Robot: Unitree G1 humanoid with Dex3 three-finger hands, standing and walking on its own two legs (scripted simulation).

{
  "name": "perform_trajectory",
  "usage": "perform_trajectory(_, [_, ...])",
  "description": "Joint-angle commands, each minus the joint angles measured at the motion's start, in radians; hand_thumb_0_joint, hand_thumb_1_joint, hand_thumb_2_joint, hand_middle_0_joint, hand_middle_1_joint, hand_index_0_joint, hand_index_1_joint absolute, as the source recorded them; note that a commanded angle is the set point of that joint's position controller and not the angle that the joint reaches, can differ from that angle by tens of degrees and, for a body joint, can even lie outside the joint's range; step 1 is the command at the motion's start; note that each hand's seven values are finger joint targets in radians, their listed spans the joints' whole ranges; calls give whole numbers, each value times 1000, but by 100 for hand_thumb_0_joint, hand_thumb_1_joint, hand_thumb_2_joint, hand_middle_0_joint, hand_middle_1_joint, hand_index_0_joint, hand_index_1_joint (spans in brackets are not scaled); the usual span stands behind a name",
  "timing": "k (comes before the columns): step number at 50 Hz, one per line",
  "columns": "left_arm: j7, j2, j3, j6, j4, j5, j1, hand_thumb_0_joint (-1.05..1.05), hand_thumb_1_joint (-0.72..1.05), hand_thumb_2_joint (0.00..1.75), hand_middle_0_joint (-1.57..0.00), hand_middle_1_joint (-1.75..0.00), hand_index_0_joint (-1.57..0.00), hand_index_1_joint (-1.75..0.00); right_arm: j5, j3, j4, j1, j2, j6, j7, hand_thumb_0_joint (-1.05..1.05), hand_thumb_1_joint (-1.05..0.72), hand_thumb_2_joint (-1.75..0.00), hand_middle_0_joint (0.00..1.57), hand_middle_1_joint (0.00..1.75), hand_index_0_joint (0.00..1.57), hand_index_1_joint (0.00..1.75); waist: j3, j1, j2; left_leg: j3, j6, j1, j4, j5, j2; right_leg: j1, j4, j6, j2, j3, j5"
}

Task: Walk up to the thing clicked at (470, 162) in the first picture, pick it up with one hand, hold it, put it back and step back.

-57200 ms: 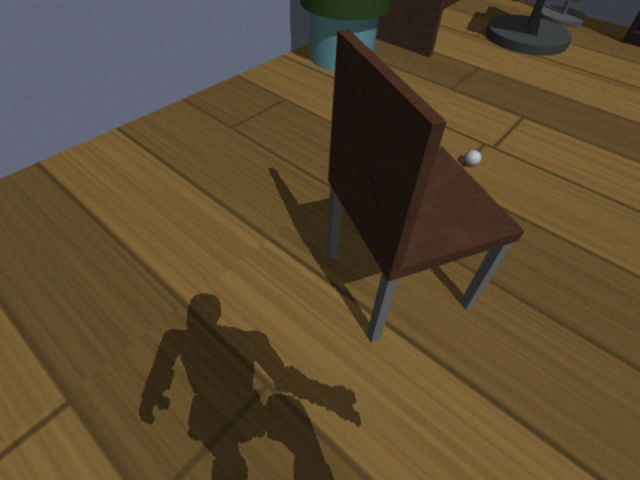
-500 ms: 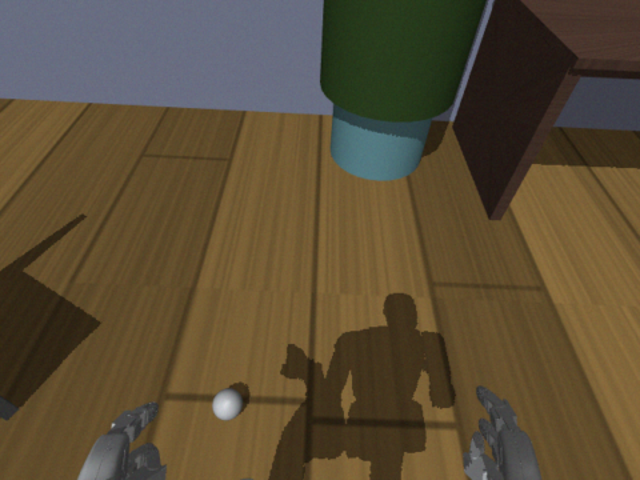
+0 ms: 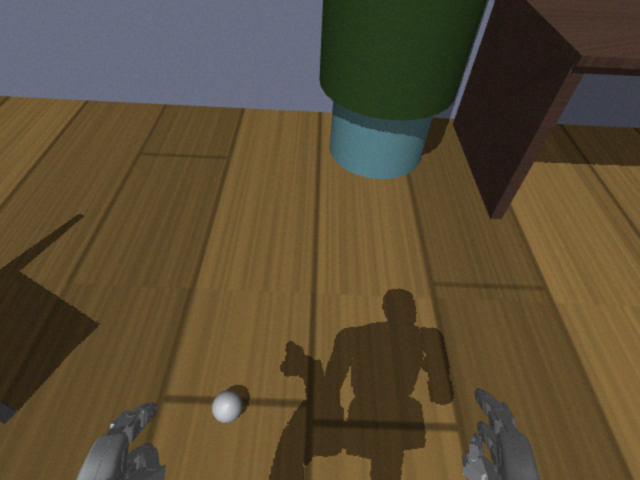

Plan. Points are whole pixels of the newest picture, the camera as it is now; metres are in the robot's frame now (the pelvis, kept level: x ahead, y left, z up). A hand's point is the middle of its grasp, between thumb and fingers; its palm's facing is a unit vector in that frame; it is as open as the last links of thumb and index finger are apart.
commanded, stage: home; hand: left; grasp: from above
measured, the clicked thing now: (227, 406) +0.44 +0.22 -0.67
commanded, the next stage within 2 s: stand in 0.54 s
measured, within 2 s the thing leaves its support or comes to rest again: neither
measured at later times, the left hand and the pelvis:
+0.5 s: hand out of the picture +0.15 +0.18 -0.05, palm faces +0.04 -0.98 -0.20, open 7.4 cm; pelvis +0.00 +0.00 +0.00, yaw +0 degrees
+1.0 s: hand out of the picture +0.08 +0.24 -0.11, palm faces +0.00 -0.94 -0.34, open 7.4 cm; pelvis -0.02 +0.00 +0.04, yaw -1 degrees
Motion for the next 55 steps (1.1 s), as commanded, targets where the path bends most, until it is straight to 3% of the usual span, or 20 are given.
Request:
perform_trajectory(1, [6, 100, 64, -49, -197, 1, -13, 0, 90, 90, -20, -30, -20, -30, -3, -58, -166, -66, -132, -53, -16, 0, -90, -90, 20, 30, 20, 30, -86, 3, 6, 22, 26, 150, -138, 351, -36, 38, -137, -21, 36, -26, 330])
perform_trajectory(6, [5, 96, 55, -52, -221, 2, -44, 0, 90, 90, -20, -30, -20, -30, -4, -55, -178, -74, -129, -52, -14, 0, -90, -90, 20, 30, 20, 30, -69, 1, 24, 19, 26, 136, -155, 278, -36, 15, -144, -22, 37, -28, 266])
perform_trajectory(7, [7, 104, 77, -47, -158, 5, 5, 0, 90, 90, -20, -30, -20, -30, -4, -60, -164, -65, -136, -50, -15, 0, -90, -90, 20, 30, 20, 30, -69, 4, 7, 18, 26, 139, -159, 271, -34, 21, -140, -24, 38, -29, 254])
perform_trajectory(9, [7, 104, 73, -48, -166, 4, 1, 0, 90, 90, -20, -30, -20, -30, -3, -62, -167, -59, -137, -48, -16, 0, -90, -90, 20, 30, 20, 30, -80, -4, -1, 25, 29, 143, -146, 290, -37, 23, -147, -20, 36, -21, 282])
perform_trajectory(10, [7, 99, 57, -55, -235, 2, -40, 0, 90, 90, -20, -30, -20, -30, -2, -57, -182, -74, -132, -49, -14, 0, -90, -90, 20, 30, 20, 30, -77, 4, 12, 24, 28, 138, -147, 290, -37, 26, -148, -22, 34, -23, 283])
perform_trajectory(11, [6, 102, 70, -47, -189, 1, -3, 0, 90, 90, -20, -30, -20, -30, -2, -60, -170, -62, -135, -49, -16, 0, -90, -90, 20, 30, 20, 30, -79, -2, 6, 26, 29, 143, -142, 293, -38, 26, -148, -20, 33, -21, 286])
perform_trajectory(14, [5, 97, 58, -52, -221, 2, -30, 0, 90, 90, -20, -30, -20, -30, -3, -58, -177, -72, -129, -50, -15, 0, -90, -90, 20, 30, 20, 30, -84, 0, 14, 19, 28, 142, -148, 283, -36, 23, -143, -21, 35, -27, 276])
perform_trajectory(15, [7, 102, 75, -45, -158, 4, 11, 0, 90, 90, -20, -30, -20, -30, -4, -61, -168, -62, -136, -49, -16, 0, -90, -90, 20, 30, 20, 30, -70, -2, 1, 21, 29, 137, -150, 268, -36, 17, -143, -21, 36, -25, 260])
perform_trajectory(31, [4, 106, 58, -47, -215, 1, -42, 0, 90, 90, -20, -30, -20, -30, 1, -58, -181, -77, -137, -52, -16, 0, -90, -90, 20, 30, 20, 30, -42, -1, 21, 21, 29, 118, -167, 202, -36, -6, -158, -24, 37, -27, 198])
perform_trajectory(32, [49, 206, 60, -259, 136, 113, -312, 0, 90, 90, -20, -30, -20, -30, -126, -92, 77, -141, -234, 58, 44, 0, -90, -90, 20, 30, 20, 30, 196, 77, -65, 5, 72, 111, -241, 329, 0, 160, -208, -86, -38, 73, 200])
perform_trajectory(33, [45, 209, 78, -327, 326, 124, -214, 0, 90, 90, -20, -30, -20, -30, -119, -106, 75, -139, -236, 96, 71, 0, -90, -90, 20, 30, 20, 30, 102, 73, -88, 22, 87, 186, -247, 341, -4, 202, -226, -112, -53, 121, 217])
perform_trajectory(34, [41, 225, 77, -360, 377, 129, -205, 0, 90, 90, -20, -30, -20, -30, -122, -108, 66, -133, -246, 114, 90, 0, -90, -90, 20, 30, 20, 30, 75, 60, -125, 23, 89, 232, -235, 353, -12, 196, -226, -119, -61, 137, 242])
perform_trajectory(35, [34, 226, 70, -381, 402, 129, -238, 0, 90, 90, -20, -30, -20, -30, -121, -109, 72, -100, -250, 126, 102, 0, -90, -90, 20, 30, 20, 30, 80, 34, -77, 2, 83, 232, -251, 351, -10, 192, -216, -113, -47, 129, 270])
perform_trajectory(36, [29, 221, 58, -399, 439, 122, -245, 0, 90, 90, -20, -30, -20, -30, -106, -104, 87, -112, -247, 130, 117, 0, -90, -90, 20, 30, 20, 30, 56, 52, -21, -13, 87, 278, -279, 343, -11, 232, -208, -105, -53, 121, 292])
perform_trajectory(37, [28, 221, 57, -409, 483, 117, -258, 0, 90, 90, -20, -30, -20, -30, -78, -103, 115, -113, -223, 133, 135, 0, -90, -90, 20, 30, 20, 30, 39, 57, -23, -6, 87, 301, -298, 333, -13, 270, -214, -93, -62, 113, 302])
perform_trajectory(39, [24, 217, 64, -415, 554, 105, -265, 0, 90, 90, -20, -30, -20, -30, -57, -114, 129, -153, -226, 144, 149, 0, -90, -90, 20, 30, 20, 30, 39, 73, -74, 2, 80, 346, -306, 321, -16, 241, -257, -85, -66, 122, 268])
perform_trajectory(46, [26, 220, 65, -459, 778, 101, -324, 0, 90, 90, -20, -30, -20, -30, -61, -123, 230, -157, -222, 177, 156, 0, -90, -90, 20, 30, 20, 30, 108, 61, -29, -22, 83, 393, -415, 237, 4, 286, -360, -64, -75, 118, 253])
perform_trajectory(50, [27, 213, 62, -468, 879, 91, -313, 0, 90, 90, -20, -30, -20, -30, -56, -122, 290, -132, -239, 180, 147, 0, -90, -90, 20, 30, 20, 30, 109, 61, 5, -55, 83, 459, -487, 370, 36, 346, -366, -54, -65, 95, 359])
perform_trajectory(53, [27, 209, 57, -466, 955, 89, -296, 0, 90, 90, -20, -30, -20, -30, -52, -122, 324, -152, -253, 188, 140, 0, -90, -90, 20, 30, 20, 30, 161, 68, 23, -80, 81, 460, -565, 310, 56, 365, -420, -50, -57, 87, 324])
perform_trajectory(55, [26, 223, 57, -470, 994, 89, -305, 0, 90, 90, -20, -30, -20, -30, -47, -119, 348, -148, -247, 195, 137, 0, -90, -90, 20, 30, 20, 30, 183, 60, -32, -46, 63, 461, -566, 319, 36, 398, -473, -56, -75, 110, 357])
